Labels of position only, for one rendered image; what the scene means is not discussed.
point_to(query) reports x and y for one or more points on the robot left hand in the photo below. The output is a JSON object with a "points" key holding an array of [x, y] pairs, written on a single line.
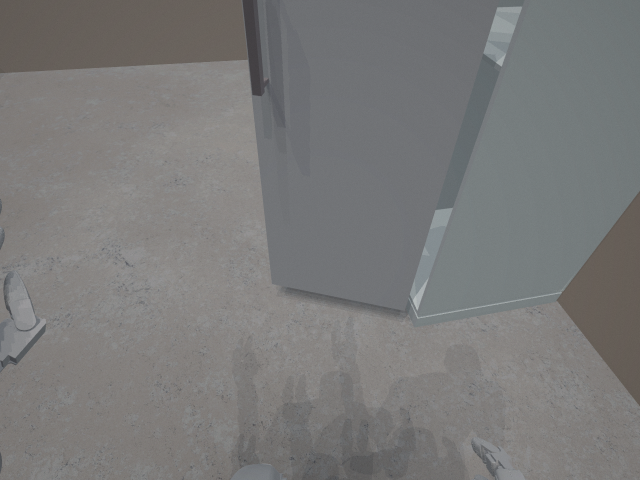
{"points": [[17, 336]]}

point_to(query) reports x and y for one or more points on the handle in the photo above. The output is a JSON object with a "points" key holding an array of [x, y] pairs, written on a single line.
{"points": [[258, 82]]}

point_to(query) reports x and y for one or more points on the fridge door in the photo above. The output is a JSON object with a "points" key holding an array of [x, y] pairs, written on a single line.
{"points": [[355, 133]]}

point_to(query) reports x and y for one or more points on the robot right hand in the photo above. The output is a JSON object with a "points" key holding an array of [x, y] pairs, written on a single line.
{"points": [[497, 461]]}

